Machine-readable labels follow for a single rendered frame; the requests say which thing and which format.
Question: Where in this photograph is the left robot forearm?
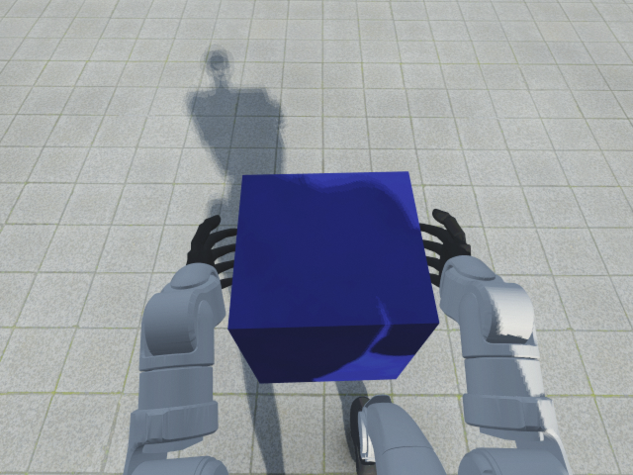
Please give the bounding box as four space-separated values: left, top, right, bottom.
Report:
123 263 226 475

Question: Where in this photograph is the right robot hand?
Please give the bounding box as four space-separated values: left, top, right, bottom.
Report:
419 209 471 287

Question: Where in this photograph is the robot right thigh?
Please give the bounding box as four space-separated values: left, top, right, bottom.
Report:
358 403 447 475

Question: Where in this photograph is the robot right upper arm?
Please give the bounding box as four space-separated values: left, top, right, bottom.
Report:
458 447 569 475

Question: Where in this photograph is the robot right foot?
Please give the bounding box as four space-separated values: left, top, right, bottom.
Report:
350 397 377 475

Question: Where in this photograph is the right robot forearm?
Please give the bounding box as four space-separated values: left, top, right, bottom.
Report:
439 255 573 475

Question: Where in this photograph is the carton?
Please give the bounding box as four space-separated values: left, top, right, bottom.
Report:
227 171 439 384

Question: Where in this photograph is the left robot hand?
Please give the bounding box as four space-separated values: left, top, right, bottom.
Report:
186 215 237 289

